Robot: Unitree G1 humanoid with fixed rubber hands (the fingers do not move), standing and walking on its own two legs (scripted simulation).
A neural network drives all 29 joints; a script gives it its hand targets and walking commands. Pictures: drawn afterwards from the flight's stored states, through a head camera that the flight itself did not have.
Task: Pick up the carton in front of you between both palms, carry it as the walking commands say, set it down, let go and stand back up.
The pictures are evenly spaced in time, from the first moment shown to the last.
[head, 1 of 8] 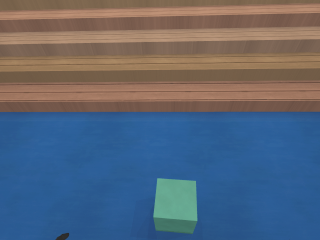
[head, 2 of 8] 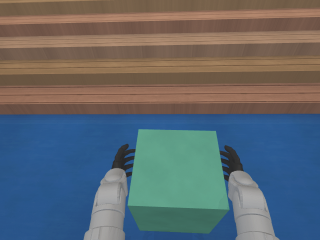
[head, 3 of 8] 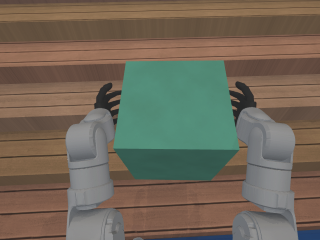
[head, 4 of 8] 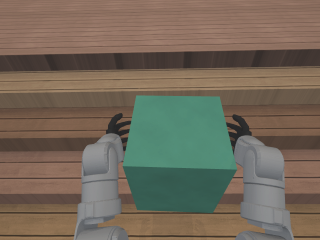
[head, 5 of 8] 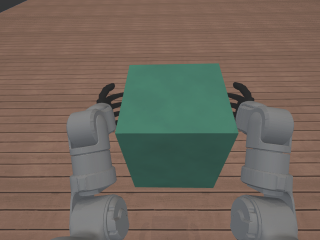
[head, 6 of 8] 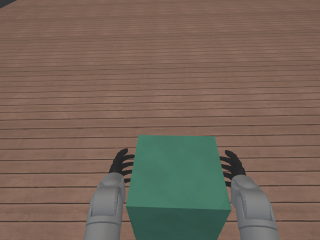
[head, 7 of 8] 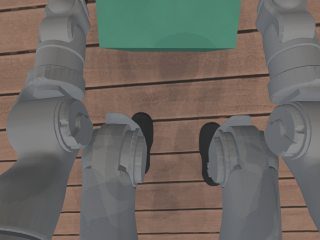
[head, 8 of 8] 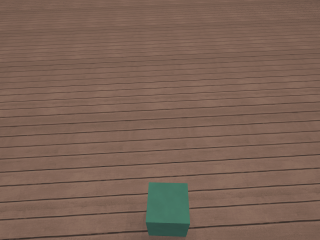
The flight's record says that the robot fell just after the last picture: no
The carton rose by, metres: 1.92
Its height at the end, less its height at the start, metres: +1.16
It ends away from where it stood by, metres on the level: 6.31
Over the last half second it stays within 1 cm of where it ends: yes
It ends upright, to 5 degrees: yes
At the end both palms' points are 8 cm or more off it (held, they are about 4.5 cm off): yes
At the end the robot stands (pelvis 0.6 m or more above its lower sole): yes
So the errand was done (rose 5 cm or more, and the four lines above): yes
